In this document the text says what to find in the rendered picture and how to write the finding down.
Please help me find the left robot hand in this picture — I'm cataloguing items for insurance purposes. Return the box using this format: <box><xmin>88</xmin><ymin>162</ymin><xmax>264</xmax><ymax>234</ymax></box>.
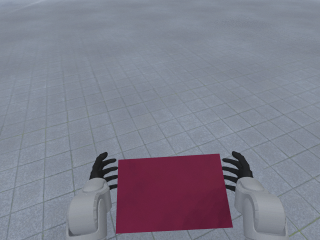
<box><xmin>89</xmin><ymin>152</ymin><xmax>118</xmax><ymax>190</ymax></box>

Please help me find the robot left forearm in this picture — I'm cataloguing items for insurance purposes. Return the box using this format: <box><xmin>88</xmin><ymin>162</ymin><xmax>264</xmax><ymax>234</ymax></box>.
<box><xmin>65</xmin><ymin>177</ymin><xmax>112</xmax><ymax>240</ymax></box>

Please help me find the robot right forearm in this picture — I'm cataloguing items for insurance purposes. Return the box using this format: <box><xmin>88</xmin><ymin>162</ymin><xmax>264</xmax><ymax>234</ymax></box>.
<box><xmin>234</xmin><ymin>177</ymin><xmax>289</xmax><ymax>240</ymax></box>

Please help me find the carton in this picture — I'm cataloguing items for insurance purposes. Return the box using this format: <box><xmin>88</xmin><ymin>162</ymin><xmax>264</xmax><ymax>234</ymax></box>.
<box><xmin>115</xmin><ymin>153</ymin><xmax>233</xmax><ymax>234</ymax></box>

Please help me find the right robot hand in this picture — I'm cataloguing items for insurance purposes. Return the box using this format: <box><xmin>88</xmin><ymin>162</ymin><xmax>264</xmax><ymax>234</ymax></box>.
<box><xmin>222</xmin><ymin>151</ymin><xmax>254</xmax><ymax>192</ymax></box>

